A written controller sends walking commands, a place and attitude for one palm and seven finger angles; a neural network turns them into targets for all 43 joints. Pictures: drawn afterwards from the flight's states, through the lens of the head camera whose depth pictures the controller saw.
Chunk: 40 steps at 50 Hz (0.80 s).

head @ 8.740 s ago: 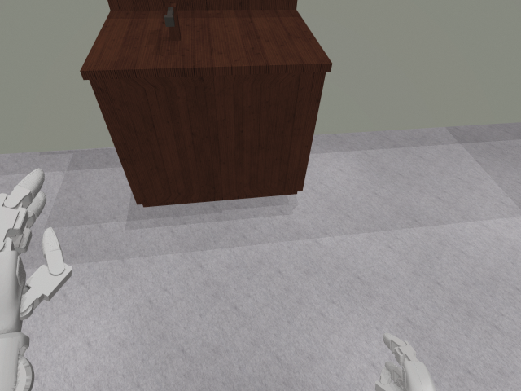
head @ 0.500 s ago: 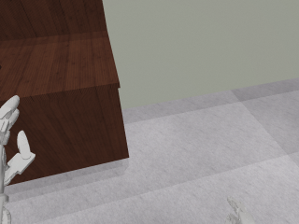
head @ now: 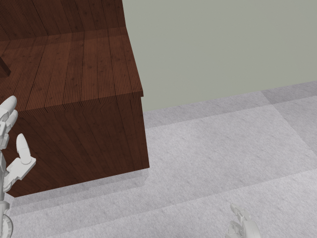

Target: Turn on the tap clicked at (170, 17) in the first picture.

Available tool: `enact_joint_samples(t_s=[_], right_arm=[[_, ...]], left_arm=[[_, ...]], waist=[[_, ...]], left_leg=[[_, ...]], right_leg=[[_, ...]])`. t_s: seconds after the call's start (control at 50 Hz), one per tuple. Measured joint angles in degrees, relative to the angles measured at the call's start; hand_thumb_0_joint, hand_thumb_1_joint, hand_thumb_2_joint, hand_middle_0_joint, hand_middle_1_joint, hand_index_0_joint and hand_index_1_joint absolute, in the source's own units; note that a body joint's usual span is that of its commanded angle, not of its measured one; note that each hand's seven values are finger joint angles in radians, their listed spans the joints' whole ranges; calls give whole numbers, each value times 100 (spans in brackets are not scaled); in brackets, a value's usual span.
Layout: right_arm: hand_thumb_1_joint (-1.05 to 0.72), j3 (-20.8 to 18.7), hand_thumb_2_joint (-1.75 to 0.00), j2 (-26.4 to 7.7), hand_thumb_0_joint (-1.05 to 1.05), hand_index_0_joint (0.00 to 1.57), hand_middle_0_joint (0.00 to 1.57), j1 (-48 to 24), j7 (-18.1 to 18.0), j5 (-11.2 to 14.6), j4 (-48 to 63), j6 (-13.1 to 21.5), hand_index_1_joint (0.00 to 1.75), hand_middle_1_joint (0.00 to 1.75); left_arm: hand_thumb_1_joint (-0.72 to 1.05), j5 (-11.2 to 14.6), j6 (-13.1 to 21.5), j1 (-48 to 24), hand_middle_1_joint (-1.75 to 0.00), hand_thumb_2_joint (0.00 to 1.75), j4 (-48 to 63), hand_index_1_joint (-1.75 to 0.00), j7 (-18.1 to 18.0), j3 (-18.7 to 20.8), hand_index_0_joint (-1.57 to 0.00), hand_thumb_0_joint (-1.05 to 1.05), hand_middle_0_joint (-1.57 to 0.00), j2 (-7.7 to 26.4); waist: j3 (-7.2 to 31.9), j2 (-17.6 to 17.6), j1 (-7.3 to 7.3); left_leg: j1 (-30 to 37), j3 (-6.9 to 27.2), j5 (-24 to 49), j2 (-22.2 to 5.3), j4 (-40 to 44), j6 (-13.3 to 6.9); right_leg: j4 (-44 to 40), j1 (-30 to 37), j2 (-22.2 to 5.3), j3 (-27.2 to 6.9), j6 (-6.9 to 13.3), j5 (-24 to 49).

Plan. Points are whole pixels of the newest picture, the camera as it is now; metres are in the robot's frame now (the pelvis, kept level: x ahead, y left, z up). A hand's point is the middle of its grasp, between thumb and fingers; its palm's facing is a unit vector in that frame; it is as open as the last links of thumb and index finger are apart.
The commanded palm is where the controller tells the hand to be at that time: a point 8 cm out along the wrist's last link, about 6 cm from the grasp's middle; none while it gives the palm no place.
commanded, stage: take the last steps up to it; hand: left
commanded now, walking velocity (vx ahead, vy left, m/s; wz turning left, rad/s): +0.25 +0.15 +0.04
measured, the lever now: out of the picture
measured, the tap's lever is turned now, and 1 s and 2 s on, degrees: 0 0 0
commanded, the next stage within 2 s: come to a stop and stand still in 0.44 s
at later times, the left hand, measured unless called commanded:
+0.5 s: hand (36, 108) +0.34 +0.29 +0.17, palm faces +0.39 -0.79 -0.47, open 7.4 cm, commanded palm +0.27 +0.33 +0.18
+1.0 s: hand (38, 100) +0.37 +0.31 +0.17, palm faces +0.35 -0.83 -0.44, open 7.4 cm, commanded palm +0.32 +0.35 +0.18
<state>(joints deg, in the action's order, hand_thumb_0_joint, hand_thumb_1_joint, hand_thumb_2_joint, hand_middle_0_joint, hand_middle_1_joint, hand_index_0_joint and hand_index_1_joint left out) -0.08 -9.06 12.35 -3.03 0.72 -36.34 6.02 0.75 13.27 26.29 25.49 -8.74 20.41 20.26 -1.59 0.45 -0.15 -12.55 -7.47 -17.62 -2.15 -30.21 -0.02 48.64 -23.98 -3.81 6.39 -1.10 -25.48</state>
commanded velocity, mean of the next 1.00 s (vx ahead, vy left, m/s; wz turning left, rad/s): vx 0.03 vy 0.06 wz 0.01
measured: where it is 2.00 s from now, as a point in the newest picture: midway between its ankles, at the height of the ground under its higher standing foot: outside the picture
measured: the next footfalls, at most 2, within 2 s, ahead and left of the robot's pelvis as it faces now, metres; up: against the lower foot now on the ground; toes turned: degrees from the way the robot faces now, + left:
right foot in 0.06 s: +0.08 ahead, -0.09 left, +0.00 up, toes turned -9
left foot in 0.40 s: +0.18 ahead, +0.19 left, +0.00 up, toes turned +9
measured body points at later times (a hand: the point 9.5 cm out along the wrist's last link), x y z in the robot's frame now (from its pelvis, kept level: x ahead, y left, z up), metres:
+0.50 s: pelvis +0.11 +0.05 -0.01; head +0.15 +0.05 +0.44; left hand +0.31 +0.33 +0.20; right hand +0.28 -0.19 -0.10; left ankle +0.14 +0.18 -0.73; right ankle +0.05 -0.05 -0.69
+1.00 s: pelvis +0.15 +0.07 +0.00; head +0.19 +0.08 +0.45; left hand +0.35 +0.35 +0.19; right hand +0.33 -0.16 -0.08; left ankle +0.16 +0.19 -0.73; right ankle +0.13 -0.02 -0.72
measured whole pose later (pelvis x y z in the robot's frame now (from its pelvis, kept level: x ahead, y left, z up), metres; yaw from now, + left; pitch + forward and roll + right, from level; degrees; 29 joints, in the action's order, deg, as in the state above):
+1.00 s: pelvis +0.15 +0.07 +0.00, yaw -1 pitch +1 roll +1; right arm -0.2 -10.9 9.5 -4.1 -0.5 -32.0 2.2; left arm 1.3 10.3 28.4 31.8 -9.1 19.9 22.6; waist -3.9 -2.7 -0.4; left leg -14.9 -5.8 -14.7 -1.0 -28.9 -0.4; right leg 38.5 -16.5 -1.5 4.2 0.1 -25.1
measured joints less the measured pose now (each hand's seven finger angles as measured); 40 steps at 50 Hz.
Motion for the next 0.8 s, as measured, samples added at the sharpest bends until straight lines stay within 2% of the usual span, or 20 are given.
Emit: enact_joint_samples(t_s=[0.04,0.06,0.1,0.14,0.18,0.22,0.26,0.34,0.38,0.4,0.44,0.48,0.5,0.54,0.6,0.62,0.64,0.68,0.74,0.8], right_arm=[[-90,53,-90,26,1,20,20,45,18,-16,31,53,30,30],[-90,64,-90,16,1,20,20,62,22,-19,53,56,30,30],[-90,26,-90,-55,1,20,20,-21,50,-17,-58,-27,30,30],[-90,-25,-90,-137,1,20,20,-106,96,-16,-201,-144,30,30],[-90,-57,-90,-218,1,20,20,-145,112,-20,-246,-240,30,30],[-90,-91,-90,-272,1,20,20,-143,107,-34,-198,-299,30,30],[-90,-130,-90,-320,1,20,20,-110,99,-54,-92,-314,30,30],[-90,-234,-90,-454,1,20,20,-54,32,-88,79,-250,30,30],[-90,-295,-90,-546,1,20,20,-20,-11,-73,187,-214,30,30],[-90,-337,-90,-550,1,20,20,-47,-32,-57,217,-189,30,30],[-90,-384,-90,-393,1,20,20,-178,-52,-20,196,-179,30,30],[-91,-327,-90,-236,1,20,20,-258,-40,-2,179,-148,30,30],[-91,-281,-90,-163,1,20,20,-276,-22,7,177,-120,30,30],[-90,-174,-90,-44,1,20,20,-270,30,24,196,-45,30,30],[-90,6,-90,71,1,20,20,-187,68,33,253,37,30,30],[-90,57,-90,75,1,20,20,-162,66,28,258,31,30,30],[-90,92,-90,44,1,20,20,-151,60,23,228,-5,30,30],[-90,128,-90,9,1,20,20,-149,84,30,126,-111,30,30],[-90,184,-90,-52,1,20,20,-206,78,30,8,-249,30,30],[-90,221,-90,-134,1,20,20,-263,-6,-16,76,-364,30,30]], left_arm=[[89,-8,26,90,-30,90,136,-30,5,-33,-21,2,-21,43],[89,-30,51,98,-30,90,198,-30,12,-38,-21,2,-21,93],[89,-41,120,-10,-30,90,176,-30,56,-90,-21,2,-21,94],[88,11,173,-80,-30,90,93,-30,113,-89,-21,2,-21,43],[88,17,236,-6,-30,90,57,-30,131,-12,-21,2,-21,0],[88,-4,299,132,-30,90,93,-30,110,83,-21,2,-21,8],[88,-19,330,264,-30,90,206,-30,71,143,-21,2,-21,39],[88,-38,311,385,-30,90,485,-30,-17,112,-21,2,-21,72],[88,-44,298,367,-30,90,607,-30,-42,95,-21,2,-21,92],[88,-33,306,308,-30,90,636,-30,-54,123,-21,2,-21,141],[88,-7,318,41,-30,90,450,-30,-56,180,-21,2,-21,263],[88,24,232,-129,-30,90,236,-30,-36,209,-21,2,-21,299],[88,40,173,-150,-30,90,205,-30,-30,221,-21,2,-21,296],[88,82,96,-71,-30,90,285,-30,-25,217,-21,2,-21,257],[89,117,50,192,-30,90,542,-30,-21,181,-21,2,-21,252],[89,105,50,247,-30,90,583,-30,-10,161,-21,2,-21,255],[89,87,44,265,-30,90,573,-30,5,109,-21,2,-21,213],[88,113,9,261,-30,90,496,-30,31,41,-21,2,-21,148],[88,112,-70,173,-30,90,282,-30,11,35,-21,2,-21,58],[88,71,-165,160,-30,90,202,-30,-39,60,-21,2,-21,11]], waist=[[-8,75,12],[-16,126,26],[-97,260,45],[-160,259,21],[-195,226,32],[-232,134,53],[-286,-1,48],[-389,-184,-1],[-353,-133,-21],[-331,-132,-20],[-340,-272,-4],[-277,-258,59],[-244,-233,82],[-196,-167,111],[-170,-80,98],[-183,-12,88],[-194,139,88],[-161,233,47],[-182,114,5],[-249,-15,27]], left_leg=[[-17,14,-174,-32,-194,55],[-114,50,-334,-56,-459,42],[-551,256,-618,-59,-1613,-22],[-1053,433,-633,49,-2855,27],[-1446,470,-472,26,-3439,82],[-1629,426,-332,-78,-3163,97],[-1579,310,-164,-181,-2324,75],[-1065,29,335,-159,-634,28],[-685,-79,662,-121,27,-27],[-630,-85,799,-106,51,-92],[-692,-161,484,-29,-318,-57],[-681,-143,269,-31,-403,-35],[-654,-134,235,-42,-379,-29],[-588,-124,218,-67,-311,2],[-509,-131,96,-76,-365,61],[-501,-108,11,-102,-466,89],[-497,-38,-75,-179,-569,117],[-602,133,-295,-128,-984,164],[-807,319,-848,107,-1773,190],[-754,299,-751,159,-1454,189]], right_leg=[[-888,329,62,183,28,282],[-1232,461,95,238,180,707],[-1057,462,116,340,424,774],[-1074,562,85,329,468,593],[-1325,719,56,300,405,614],[-1588,858,-5,258,341,705],[-1743,964,-102,196,288,732],[-1661,1134,-308,70,94,536],[-1352,1131,-336,15,-26,285],[-1011,1017,-368,-37,-45,123],[69,633,-357,-319,-16,-480],[838,281,-214,-346,-8,-697],[918,172,-162,-288,-14,-678],[537,118,-85,-115,-19,-468],[-749,386,55,97,-18,163],[-1058,516,113,148,129,486],[-1137,609,194,223,303,579],[-1178,682,222,243,483,531],[-1378,812,123,159,494,553],[-1633,939,63,124,434,685]])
